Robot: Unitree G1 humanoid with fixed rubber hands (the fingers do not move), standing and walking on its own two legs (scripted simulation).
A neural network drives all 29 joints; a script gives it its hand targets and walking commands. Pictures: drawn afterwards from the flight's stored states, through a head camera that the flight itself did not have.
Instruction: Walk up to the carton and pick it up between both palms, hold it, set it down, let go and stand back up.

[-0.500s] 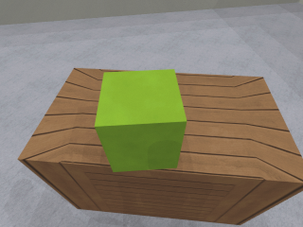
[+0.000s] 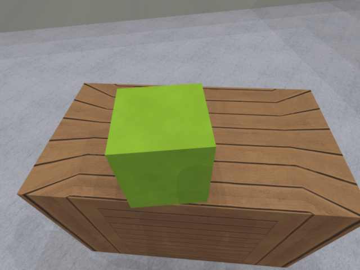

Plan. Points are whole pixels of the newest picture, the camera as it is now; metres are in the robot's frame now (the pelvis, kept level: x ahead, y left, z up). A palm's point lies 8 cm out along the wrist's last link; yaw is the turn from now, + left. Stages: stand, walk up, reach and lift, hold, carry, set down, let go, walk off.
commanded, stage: stand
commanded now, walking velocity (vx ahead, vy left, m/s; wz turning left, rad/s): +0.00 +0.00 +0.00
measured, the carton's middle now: (164, 148) +0.41 +0.07 +0.01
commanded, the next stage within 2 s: walk up in 0.90 s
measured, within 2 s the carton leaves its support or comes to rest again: neither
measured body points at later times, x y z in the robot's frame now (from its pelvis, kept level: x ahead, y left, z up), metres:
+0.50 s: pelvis +0.00 -0.01 +0.00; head +0.02 -0.01 +0.45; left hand -0.01 +0.21 -0.16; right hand -0.03 -0.21 -0.17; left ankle -0.04 +0.16 -0.74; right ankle -0.04 -0.08 -0.74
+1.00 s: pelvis +0.00 -0.01 +0.00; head +0.02 -0.02 +0.45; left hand -0.01 +0.20 -0.16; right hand -0.04 -0.20 -0.17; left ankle -0.04 +0.16 -0.74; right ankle -0.04 -0.08 -0.74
